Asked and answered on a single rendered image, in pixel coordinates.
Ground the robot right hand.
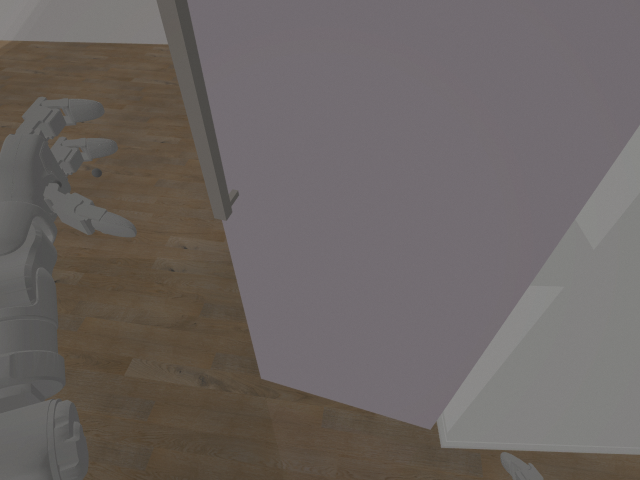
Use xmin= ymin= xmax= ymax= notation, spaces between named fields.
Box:
xmin=500 ymin=452 xmax=544 ymax=480

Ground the handle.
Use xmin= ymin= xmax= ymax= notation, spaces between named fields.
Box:
xmin=156 ymin=0 xmax=239 ymax=221

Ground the robot left upper arm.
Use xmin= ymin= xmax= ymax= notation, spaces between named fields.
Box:
xmin=0 ymin=399 xmax=89 ymax=480

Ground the robot left forearm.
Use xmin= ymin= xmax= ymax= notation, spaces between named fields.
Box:
xmin=0 ymin=201 xmax=66 ymax=413

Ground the fridge door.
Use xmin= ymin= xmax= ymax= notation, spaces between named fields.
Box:
xmin=187 ymin=0 xmax=640 ymax=430

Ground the robot left hand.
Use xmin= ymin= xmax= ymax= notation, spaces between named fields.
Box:
xmin=0 ymin=97 xmax=137 ymax=237

